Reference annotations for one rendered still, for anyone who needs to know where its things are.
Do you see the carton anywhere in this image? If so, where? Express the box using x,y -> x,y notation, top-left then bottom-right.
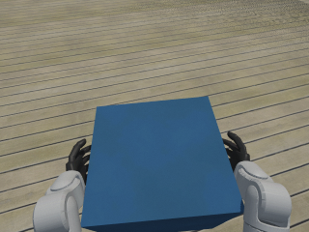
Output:
80,96 -> 244,232

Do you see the robot left forearm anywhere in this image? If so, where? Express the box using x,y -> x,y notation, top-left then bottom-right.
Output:
32,170 -> 86,232

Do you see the robot left hand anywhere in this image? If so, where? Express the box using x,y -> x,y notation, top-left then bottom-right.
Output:
66,138 -> 92,186

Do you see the robot right forearm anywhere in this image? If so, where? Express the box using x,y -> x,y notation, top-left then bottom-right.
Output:
234,160 -> 293,232

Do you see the robot right hand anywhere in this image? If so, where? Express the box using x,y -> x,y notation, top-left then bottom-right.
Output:
222,131 -> 250,173

